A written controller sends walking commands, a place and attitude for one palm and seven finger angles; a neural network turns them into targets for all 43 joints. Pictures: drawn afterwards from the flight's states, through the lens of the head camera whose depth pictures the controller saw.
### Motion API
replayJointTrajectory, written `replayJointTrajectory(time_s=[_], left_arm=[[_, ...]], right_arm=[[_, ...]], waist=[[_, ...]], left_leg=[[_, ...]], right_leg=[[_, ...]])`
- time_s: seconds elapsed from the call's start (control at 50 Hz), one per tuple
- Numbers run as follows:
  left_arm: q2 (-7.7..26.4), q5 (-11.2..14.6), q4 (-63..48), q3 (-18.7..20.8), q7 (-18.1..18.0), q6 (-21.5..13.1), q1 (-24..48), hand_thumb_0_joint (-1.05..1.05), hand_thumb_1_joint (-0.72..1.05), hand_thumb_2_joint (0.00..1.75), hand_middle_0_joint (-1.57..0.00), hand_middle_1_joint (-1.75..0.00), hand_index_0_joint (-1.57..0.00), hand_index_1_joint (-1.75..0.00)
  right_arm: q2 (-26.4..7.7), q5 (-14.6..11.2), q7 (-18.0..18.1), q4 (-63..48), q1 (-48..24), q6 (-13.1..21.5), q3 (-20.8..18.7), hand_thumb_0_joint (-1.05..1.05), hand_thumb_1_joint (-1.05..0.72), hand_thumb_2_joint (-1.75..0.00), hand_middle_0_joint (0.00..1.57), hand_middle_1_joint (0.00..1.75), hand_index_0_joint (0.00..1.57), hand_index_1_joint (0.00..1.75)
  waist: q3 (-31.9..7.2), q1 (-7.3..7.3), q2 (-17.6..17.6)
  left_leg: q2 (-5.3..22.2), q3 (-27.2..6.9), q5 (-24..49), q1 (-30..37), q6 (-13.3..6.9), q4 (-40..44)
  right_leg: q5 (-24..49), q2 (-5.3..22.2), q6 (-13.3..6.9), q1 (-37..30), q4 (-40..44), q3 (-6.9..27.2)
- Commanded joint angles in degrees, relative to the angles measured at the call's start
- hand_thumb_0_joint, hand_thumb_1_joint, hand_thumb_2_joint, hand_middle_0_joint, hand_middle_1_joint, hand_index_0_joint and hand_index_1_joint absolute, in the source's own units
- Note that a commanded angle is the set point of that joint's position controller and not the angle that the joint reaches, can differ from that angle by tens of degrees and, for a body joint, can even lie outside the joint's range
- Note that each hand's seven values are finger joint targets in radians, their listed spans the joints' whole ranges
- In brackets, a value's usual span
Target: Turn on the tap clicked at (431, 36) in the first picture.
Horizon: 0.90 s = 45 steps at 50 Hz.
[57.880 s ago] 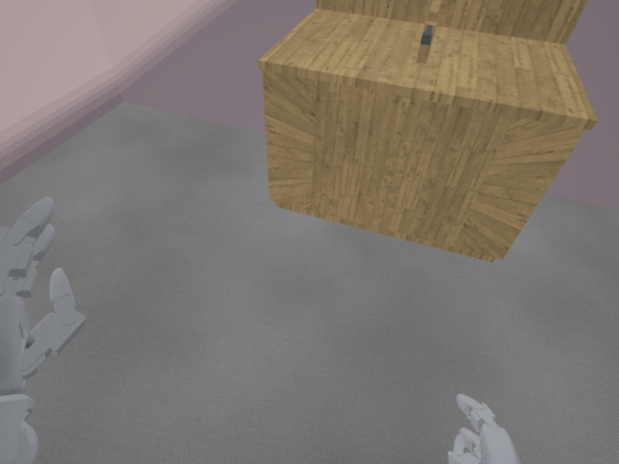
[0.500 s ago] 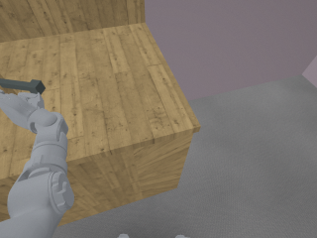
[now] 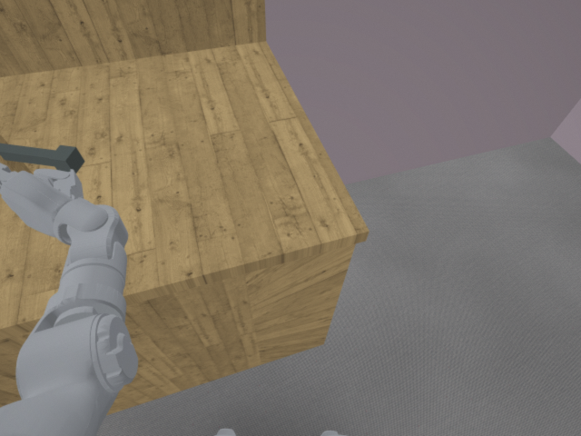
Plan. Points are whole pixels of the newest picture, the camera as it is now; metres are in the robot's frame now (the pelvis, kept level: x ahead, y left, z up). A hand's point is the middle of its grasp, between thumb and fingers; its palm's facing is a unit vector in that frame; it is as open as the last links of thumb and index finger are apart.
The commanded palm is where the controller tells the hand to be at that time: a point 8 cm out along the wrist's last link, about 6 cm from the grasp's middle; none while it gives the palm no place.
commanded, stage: push the lever round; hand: left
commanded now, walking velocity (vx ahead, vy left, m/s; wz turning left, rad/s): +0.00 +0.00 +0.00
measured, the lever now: (67, 160) +0.48 +0.30 +0.11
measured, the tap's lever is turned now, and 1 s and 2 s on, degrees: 64 64 64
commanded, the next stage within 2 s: none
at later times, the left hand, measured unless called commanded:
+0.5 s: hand (73, 177) +0.45 +0.29 +0.10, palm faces +0.88 -0.47 -0.07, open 8.6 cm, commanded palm +0.46 +0.29 +0.10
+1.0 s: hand (73, 177) +0.45 +0.29 +0.10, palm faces +0.88 -0.47 -0.07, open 8.6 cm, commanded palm +0.46 +0.29 +0.10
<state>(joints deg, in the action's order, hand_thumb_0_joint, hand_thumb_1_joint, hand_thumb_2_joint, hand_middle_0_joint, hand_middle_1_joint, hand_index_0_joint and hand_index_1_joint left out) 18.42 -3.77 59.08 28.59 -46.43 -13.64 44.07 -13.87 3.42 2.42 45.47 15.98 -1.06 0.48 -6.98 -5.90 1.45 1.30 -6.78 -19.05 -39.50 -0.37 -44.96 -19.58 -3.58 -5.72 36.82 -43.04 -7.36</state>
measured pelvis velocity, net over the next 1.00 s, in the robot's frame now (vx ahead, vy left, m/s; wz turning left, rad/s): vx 0.01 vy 0.00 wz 0.01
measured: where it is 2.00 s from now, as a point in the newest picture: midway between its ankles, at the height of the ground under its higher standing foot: outside the picture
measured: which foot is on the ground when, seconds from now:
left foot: down 0.00-1.00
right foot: down 0.00-1.00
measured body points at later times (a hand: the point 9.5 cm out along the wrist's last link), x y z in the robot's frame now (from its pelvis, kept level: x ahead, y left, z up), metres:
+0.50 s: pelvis +0.00 +0.00 +0.00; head +0.06 +0.00 +0.45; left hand +0.40 +0.31 +0.11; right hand +0.06 -0.26 -0.13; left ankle +0.04 +0.16 -0.70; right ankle +0.02 -0.05 -0.70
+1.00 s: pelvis +0.01 +0.00 +0.00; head +0.07 -0.01 +0.45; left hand +0.40 +0.31 +0.11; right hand +0.08 -0.27 -0.13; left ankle +0.04 +0.16 -0.70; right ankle +0.02 -0.05 -0.70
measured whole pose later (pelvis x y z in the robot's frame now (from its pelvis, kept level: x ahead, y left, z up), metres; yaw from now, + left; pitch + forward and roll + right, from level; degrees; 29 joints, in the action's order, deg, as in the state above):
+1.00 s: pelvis +0.01 +0.00 +0.00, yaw +1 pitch +13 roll +0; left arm 17.2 -2.8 56.8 28.0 -45.6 -13.4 42.6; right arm -14.2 3.5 2.8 45.3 15.1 -1.0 0.2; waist -6.8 -4.9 1.5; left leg 1.0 -7.2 -19.3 -38.1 -0.1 -43.9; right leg -20.4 -3.4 -6.1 35.5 -42.6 -7.7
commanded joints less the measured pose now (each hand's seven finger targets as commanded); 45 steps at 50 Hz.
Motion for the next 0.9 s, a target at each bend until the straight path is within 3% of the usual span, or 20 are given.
replayJointTrajectory(time_s=[0.0, 0.02, 0.08, 0.1, 0.16, 0.2, 0.26, 0.3, 0.38, 0.4, 0.46, 0.54, 0.6, 0.66, 0.7, 0.72, 0.76, 0.8, 0.88], left_arm=[[18.1, -4.5, -15.2, -6.4, 6.6, -2.7, 36.4, 0.0, 0.9, 0.9, -0.15, -0.15, -0.15, -0.15], [16.6, -4.5, -14.9, -7.6, 6.8, -2.7, 36.2, 0.0, 0.9, 0.9, -0.15, -0.15, -0.15, -0.15], [18.8, -4.7, -14.0, -5.7, 6.6, -2.5, 34.8, 0.0, 0.9, 0.9, -0.15, -0.15, -0.15, -0.15], [18.6, -5.0, -13.8, -6.0, 6.6, -2.3, 35.0, 0.0, 0.9, 0.9, -0.15, -0.15, -0.15, -0.15], [15.7, -5.0, -13.9, -8.4, 6.7, -2.6, 35.9, 0.0, 0.9, 0.9, -0.15, -0.15, -0.15, -0.15], [16.1, -4.7, -14.7, -7.9, 6.4, -3.1, 36.3, 0.0, 0.9, 0.9, -0.15, -0.15, -0.15, -0.15], [14.3, -4.4, -14.5, -9.3, 6.5, -3.3, 35.9, 0.0, 0.9, 0.9, -0.15, -0.15, -0.15, -0.15], [15.5, -4.3, -14.8, -8.1, 6.2, -3.5, 36.0, 0.0, 0.9, 0.9, -0.15, -0.15, -0.15, -0.15], [13.3, -4.2, -15.9, -9.9, 6.3, -3.6, 36.6, 0.0, 0.9, 0.9, -0.15, -0.15, -0.15, -0.15], [14.2, -4.4, -15.3, -9.0, 6.2, -3.6, 36.4, 0.0, 0.9, 0.9, -0.15, -0.15, -0.15, -0.15], [13.7, -4.4, -14.4, -9.7, 6.4, -2.9, 35.4, 0.0, 0.9, 0.9, -0.15, -0.15, -0.15, -0.15], [13.1, -4.2, -15.6, -10.2, 6.7, -2.8, 36.0, 0.0, 0.9, 0.9, -0.15, -0.15, -0.15, -0.15], [14.8, -4.2, -15.9, -8.7, 6.7, -3.1, 35.7, 0.0, 0.9, 0.9, -0.15, -0.15, -0.15, -0.15], [12.7, -4.2, -15.9, -10.5, 7.1, -2.9, 35.2, 0.0, 0.9, 0.9, -0.15, -0.15, -0.15, -0.15], [13.4, -4.5, -16.1, -9.9, 7.0, -2.9, 35.4, 0.0, 0.9, 0.9, -0.15, -0.15, -0.15, -0.15], [12.2, -4.2, -17.2, -10.8, 7.0, -3.1, 36.1, 0.0, 0.9, 0.9, -0.15, -0.15, -0.15, -0.15], [13.6, -4.1, -15.8, -9.5, 7.1, -2.9, 34.4, 0.0, 0.9, 0.9, -0.15, -0.15, -0.15, -0.15], [14.9, -4.2, -16.1, -8.4, 7.1, -2.7, 34.2, 0.0, 0.9, 0.9, -0.15, -0.15, -0.15, -0.15], [13.3, -3.9, -17.5, -9.7, 7.5, -2.7, 35.0, 0.0, 0.9, 0.9, -0.15, -0.15, -0.15, -0.15]], right_arm=[[-8.6, -0.1, 1.0, -4.0, 2.6, 1.3, -3.0, 0.0, -0.9, -0.9, 0.2, 0.3, 0.2, 0.3], [-8.4, -0.2, 0.9, -4.3, 2.7, 1.4, -2.8, 0.0, -0.9, -0.9, 0.2, 0.3, 0.2, 0.3], [-8.5, -0.1, 0.9, -4.4, 2.5, 1.2, -2.9, 0.0, -0.9, -0.9, 0.2, 0.3, 0.2, 0.3], [-8.5, 0.0, 1.0, -4.1, 2.1, 0.9, -2.9, 0.0, -0.9, -0.9, 0.2, 0.3, 0.2, 0.3], [-8.4, -0.2, 0.9, -4.5, 2.1, 1.3, -2.8, 0.0, -0.9, -0.9, 0.2, 0.3, 0.2, 0.3], [-8.5, -0.1, 0.9, -4.3, 1.9, 1.4, -2.9, 0.0, -0.9, -0.9, 0.2, 0.3, 0.2, 0.3], [-8.5, -0.2, 0.9, -4.5, 1.9, 1.7, -2.8, 0.0, -0.9, -0.9, 0.2, 0.3, 0.2, 0.3], [-8.5, 0.0, 1.0, -4.0, 2.2, 1.7, -3.0, 0.0, -0.9, -0.9, 0.2, 0.3, 0.2, 0.3], [-8.4, -0.1, 0.8, -4.1, 2.4, 2.0, -2.9, 0.0, -0.9, -0.9, 0.2, 0.3, 0.2, 0.3], [-8.5, 0.0, 0.9, -3.7, 2.4, 1.9, -3.0, 0.0, -0.9, -0.9, 0.2, 0.3, 0.2, 0.3], [-8.4, -0.1, 0.8, -4.0, 2.1, 1.8, -2.8, 0.0, -0.9, -0.9, 0.2, 0.3, 0.2, 0.3], [-8.4, -0.2, 0.9, -4.1, 2.3, 1.8, -2.8, 0.0, -0.9, -0.9, 0.2, 0.3, 0.2, 0.3], [-8.6, -0.1, 1.1, -3.7, 2.5, 1.6, -3.0, 0.0, -0.9, -0.9, 0.2, 0.3, 0.2, 0.3], [-8.3, -0.3, 1.1, -4.1, 2.1, 1.7, -2.8, 0.0, -0.9, -0.9, 0.2, 0.3, 0.2, 0.3], [-8.4, 0.0, 1.1, -3.8, 2.3, 1.5, -3.0, 0.0, -0.9, -0.9, 0.2, 0.3, 0.2, 0.3], [-8.4, -0.2, 1.0, -4.0, 2.2, 1.7, -2.9, 0.0, -0.9, -0.9, 0.2, 0.3, 0.2, 0.3], [-8.4, -0.2, 1.1, -4.1, 2.2, 1.7, -2.9, 0.0, -0.9, -0.9, 0.2, 0.3, 0.2, 0.3], [-8.4, -0.1, 1.2, -3.8, 2.1, 1.4, -2.9, 0.0, -0.9, -0.9, 0.2, 0.3, 0.2, 0.3], [-8.2, -0.2, 1.1, -4.3, 2.0, 1.4, -2.9, 0.0, -0.9, -0.9, 0.2, 0.3, 0.2, 0.3]], waist=[[-18.6, -4.06, 4.6], [-17.9, -4.53, 3.8], [-17.5, -4.21, 1.8], [-17.0, -4.19, 3.9], [-15.8, -4.68, 3.7], [-16.7, -4.51, 4.9], [-16.7, -4.78, 3.0], [-18.0, -4.4, 4.0], [-18.8, -4.77, 4.2], [-18.4, -4.61, 5.2], [-17.1, -4.82, 3.9], [-17.9, -4.7, 3.5], [-18.8, -4.37, 3.8], [-17.5, -4.72, 3.4], [-17.6, -4.4, 5.1], [-18.7, -4.84, 4.2], [-17.6, -4.67, 2.4], [-17.9, -4.23, 2.8], [-18.3, -4.37, 4.0]], left_leg=[[-2.4, 3.2, -0.6, 5.5, -3.2, 3.5], [-2.4, 3.3, -0.2, 5.8, -3.3, 3.7], [-2.5, 3.5, -0.7, 3.4, -3.3, 3.0], [-2.5, 3.5, -0.7, 3.8, -3.2, 3.0], [-2.4, 3.2, -1.5, 5.6, -3.4, 4.2], [-2.4, 3.2, -1.4, 6.4, -3.4, 3.8], [-2.4, 3.2, -1.6, 6.0, -3.4, 3.9], [-2.4, 3.1, -1.3, 6.2, -3.3, 3.6], [-2.5, 3.2, -0.6, 7.7, -3.3, 4.0], [-2.5, 3.2, -0.3, 7.9, -3.3, 3.8], [-2.5, 3.5, -0.7, 6.4, -3.4, 3.8], [-2.5, 3.4, -0.1, 7.4, -3.4, 4.2], [-2.6, 3.3, 0.7, 7.7, -3.4, 3.9], [-2.5, 3.5, 0.7, 7.5, -3.4, 4.0], [-2.7, 3.4, 1.3, 8.3, -3.3, 4.1], [-2.7, 3.4, 1.5, 9.2, -3.4, 4.1], [-2.6, 3.5, 1.0, 7.4, -3.4, 3.7], [-2.7, 3.5, 1.2, 6.7, -3.3, 3.5], [-2.7, 3.5, 1.9, 8.0, -3.3, 3.9]], right_leg=[[4.3, 4.1, 6.0, -12.2, 10.6, 11.9], [5.3, 3.9, 6.1, -11.9, 10.3, 11.5], [6.0, 4.7, 6.8, -13.6, 10.7, 12.8], [5.5, 4.7, 6.5, -12.7, 10.8, 12.8], [1.8, 3.6, 5.8, -10.1, 10.9, 11.0], [1.9, 3.6, 5.7, -9.9, 11.0, 11.4], [1.7, 3.7, 5.9, -10.1, 11.0, 11.4], [2.5, 3.7, 5.8, -10.7, 10.8, 11.5], [4.1, 3.5, 5.7, -10.4, 10.3, 10.8], [4.6, 3.4, 5.5, -10.1, 10.3, 10.6], [4.5, 3.8, 6.0, -10.7, 10.7, 11.4], [5.3, 3.7, 5.9, -11.1, 10.6, 10.9], [7.1, 3.7, 5.8, -11.8, 10.3, 11.0], [7.5, 4.0, 6.1, -11.5, 10.5, 11.3], [8.1, 3.7, 5.7, -11.1, 10.3, 10.7], [8.6, 3.6, 5.8, -11.1, 10.1, 10.5], [8.9, 4.1, 6.3, -12.0, 10.4, 11.3], [9.9, 4.4, 6.4, -13.1, 10.5, 11.8], [10.8, 4.4, 6.4, -12.8, 10.1, 11.3]])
